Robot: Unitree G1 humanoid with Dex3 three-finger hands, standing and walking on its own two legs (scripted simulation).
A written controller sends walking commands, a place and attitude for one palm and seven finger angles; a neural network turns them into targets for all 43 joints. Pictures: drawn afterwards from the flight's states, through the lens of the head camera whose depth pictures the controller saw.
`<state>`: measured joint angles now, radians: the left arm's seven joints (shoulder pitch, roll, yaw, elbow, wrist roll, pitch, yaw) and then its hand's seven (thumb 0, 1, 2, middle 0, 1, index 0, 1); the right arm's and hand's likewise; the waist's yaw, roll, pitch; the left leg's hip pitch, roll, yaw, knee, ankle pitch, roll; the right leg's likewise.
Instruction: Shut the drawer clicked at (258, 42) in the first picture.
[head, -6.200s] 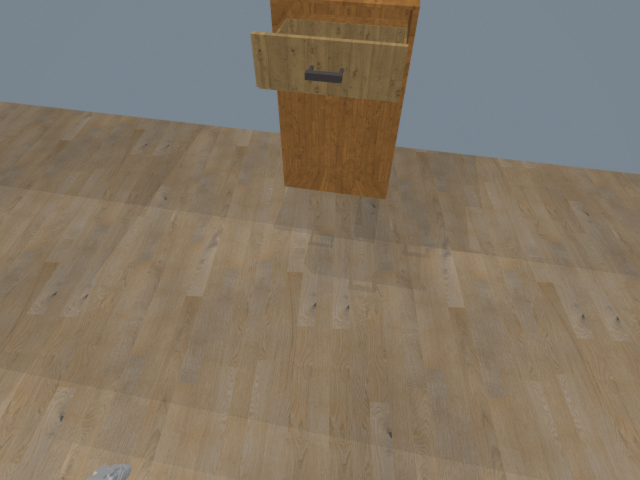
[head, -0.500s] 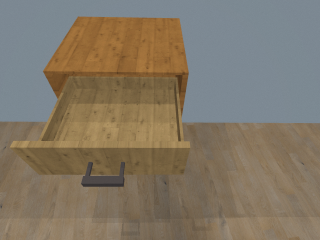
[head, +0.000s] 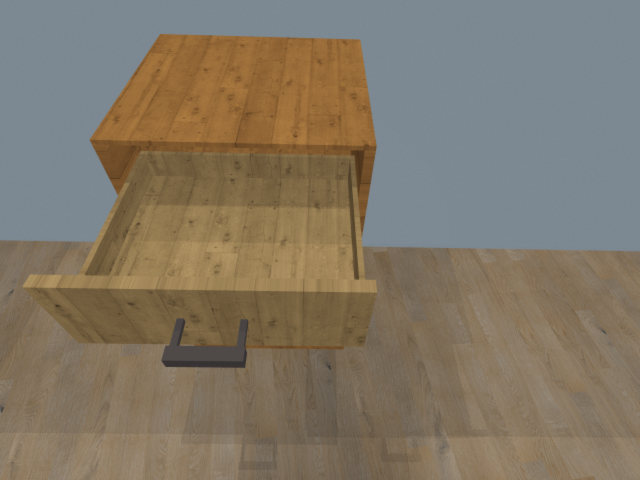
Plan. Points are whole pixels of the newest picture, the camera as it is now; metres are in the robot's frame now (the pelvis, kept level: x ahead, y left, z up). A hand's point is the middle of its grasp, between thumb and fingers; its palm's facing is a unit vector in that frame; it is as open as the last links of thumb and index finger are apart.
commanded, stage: raise the hand and make a fist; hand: left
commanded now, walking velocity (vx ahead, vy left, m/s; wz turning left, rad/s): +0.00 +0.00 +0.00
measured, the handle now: (208, 341) +0.29 +0.18 -0.03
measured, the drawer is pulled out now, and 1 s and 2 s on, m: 0.30 0.29 0.29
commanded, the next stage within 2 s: bring the fist close to the handle in 1.84 s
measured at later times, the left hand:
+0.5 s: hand out of the picture +0.12 +0.16 -0.02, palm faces +0.13 -0.99 -0.04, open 5.3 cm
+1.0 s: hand out of the picture +0.12 +0.16 +0.02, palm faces +0.09 -1.00 -0.03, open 3.2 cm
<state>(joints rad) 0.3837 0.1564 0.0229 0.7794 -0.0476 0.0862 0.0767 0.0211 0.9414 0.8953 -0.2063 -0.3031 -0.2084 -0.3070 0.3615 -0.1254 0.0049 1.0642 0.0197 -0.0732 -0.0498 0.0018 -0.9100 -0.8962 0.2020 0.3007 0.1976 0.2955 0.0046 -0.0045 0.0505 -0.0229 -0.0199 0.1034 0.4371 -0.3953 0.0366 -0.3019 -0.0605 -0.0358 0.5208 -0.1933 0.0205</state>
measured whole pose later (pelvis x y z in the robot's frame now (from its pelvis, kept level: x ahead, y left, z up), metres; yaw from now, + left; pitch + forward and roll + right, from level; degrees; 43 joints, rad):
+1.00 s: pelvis -0.04 -0.01 -0.05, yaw +5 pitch +10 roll -2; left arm 0.67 0.18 0.04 -0.32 -0.20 -0.35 -0.15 0.02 0.90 0.90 -1.09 -1.26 -1.09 -1.27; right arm 0.30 -0.27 -0.02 0.48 0.02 -0.30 0.00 0.01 -0.91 -0.90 0.20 0.30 0.20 0.30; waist -0.01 0.01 -0.12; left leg -0.60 -0.01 0.01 1.00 -0.59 0.04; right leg -0.76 -0.08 -0.11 0.91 -0.32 0.01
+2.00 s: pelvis -0.03 -0.02 -0.04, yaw +5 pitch +6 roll -1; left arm 0.72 0.20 0.05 -0.44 -0.20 -0.25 -0.15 0.02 0.90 0.90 -1.40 -1.60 -1.40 -1.60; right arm 0.27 -0.23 0.03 0.49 0.05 -0.31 -0.03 0.01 -0.90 -0.90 0.20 0.30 0.20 0.30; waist 0.02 0.05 -0.12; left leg -0.44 0.00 0.00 0.88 -0.55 0.02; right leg -0.61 -0.06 -0.12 0.82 -0.31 -0.01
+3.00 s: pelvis -0.03 -0.02 -0.08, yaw +5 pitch +18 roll -1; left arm 0.36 0.15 0.00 -0.06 -0.14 -0.40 -0.10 0.02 0.90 0.90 -1.40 -1.60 -1.40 -1.60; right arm 0.25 -0.25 0.02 0.46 0.00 -0.22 0.01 0.01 -0.91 -0.90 0.20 0.30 0.20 0.30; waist -0.02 0.02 -0.15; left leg -0.80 -0.01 0.00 1.13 -0.64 0.02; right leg -0.98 -0.09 -0.10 1.06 -0.38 -0.01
